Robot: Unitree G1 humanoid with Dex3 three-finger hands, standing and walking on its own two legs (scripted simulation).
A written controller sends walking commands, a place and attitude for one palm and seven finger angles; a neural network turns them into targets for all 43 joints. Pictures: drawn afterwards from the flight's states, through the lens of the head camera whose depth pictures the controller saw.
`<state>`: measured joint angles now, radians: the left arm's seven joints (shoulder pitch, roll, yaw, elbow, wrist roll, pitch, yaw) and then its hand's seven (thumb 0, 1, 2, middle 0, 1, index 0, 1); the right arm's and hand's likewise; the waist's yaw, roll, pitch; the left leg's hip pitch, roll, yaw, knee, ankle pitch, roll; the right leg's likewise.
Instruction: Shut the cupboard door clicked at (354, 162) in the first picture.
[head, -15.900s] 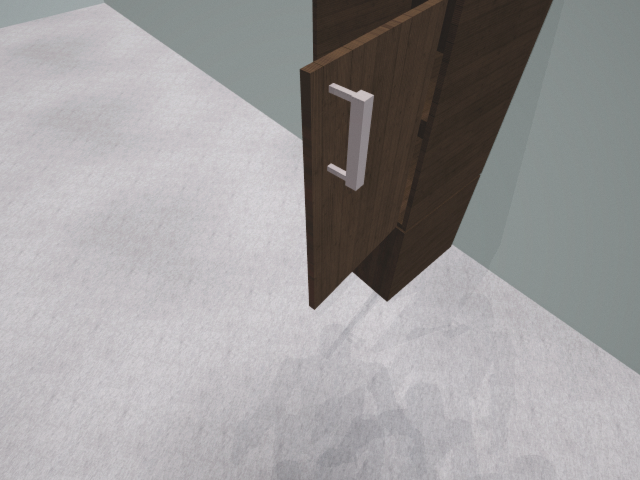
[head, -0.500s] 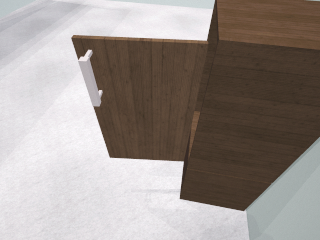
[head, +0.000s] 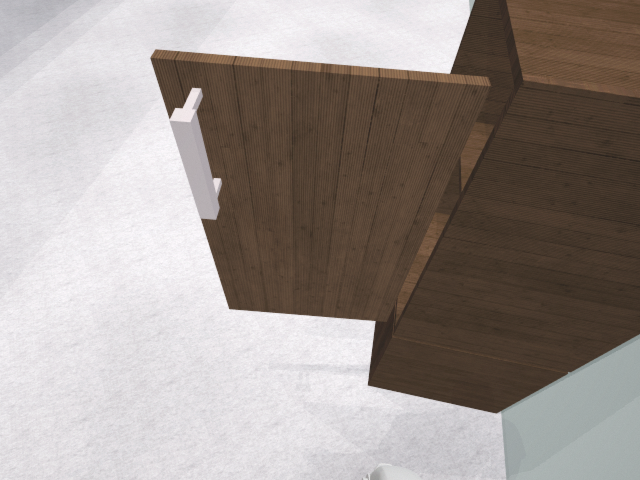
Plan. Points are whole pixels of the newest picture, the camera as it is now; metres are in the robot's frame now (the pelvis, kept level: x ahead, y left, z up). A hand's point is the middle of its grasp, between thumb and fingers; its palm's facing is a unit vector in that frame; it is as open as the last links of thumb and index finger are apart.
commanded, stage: come to a stop and stand still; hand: left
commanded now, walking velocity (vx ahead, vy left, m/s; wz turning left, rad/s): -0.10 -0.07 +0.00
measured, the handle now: (202, 158) +0.45 +0.17 +0.14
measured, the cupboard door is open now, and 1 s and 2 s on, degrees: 98 98 98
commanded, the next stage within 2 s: look again from close up in 0.86 s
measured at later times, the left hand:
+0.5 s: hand out of the picture +0.07 +0.17 -0.18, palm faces +0.00 -0.98 -0.18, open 7.3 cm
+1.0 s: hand out of the picture +0.05 +0.18 -0.17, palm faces -0.04 -0.98 -0.19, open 7.3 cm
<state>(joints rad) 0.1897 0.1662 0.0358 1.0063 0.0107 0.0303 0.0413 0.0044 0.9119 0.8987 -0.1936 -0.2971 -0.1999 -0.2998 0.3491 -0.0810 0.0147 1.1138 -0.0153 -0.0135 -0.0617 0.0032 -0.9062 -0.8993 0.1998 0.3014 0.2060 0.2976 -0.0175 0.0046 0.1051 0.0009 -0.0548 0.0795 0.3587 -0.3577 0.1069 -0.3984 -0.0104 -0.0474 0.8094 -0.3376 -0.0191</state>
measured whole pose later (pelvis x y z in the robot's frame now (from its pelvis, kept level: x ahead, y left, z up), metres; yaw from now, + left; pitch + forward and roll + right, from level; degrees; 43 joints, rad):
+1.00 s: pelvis +0.04 +0.01 +0.00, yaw -3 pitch +0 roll +0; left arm 0.28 0.16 -0.01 1.10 0.01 -0.03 0.04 0.00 0.91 0.90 -0.19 -0.30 -0.20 -0.30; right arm 0.27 -0.15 0.02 1.13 -0.01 -0.01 -0.02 0.01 -0.91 -0.90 0.20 0.30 0.20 0.30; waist 0.00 0.00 0.04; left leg -0.18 0.00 0.03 0.42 -0.23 0.01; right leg -0.16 0.00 -0.01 0.40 -0.24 0.00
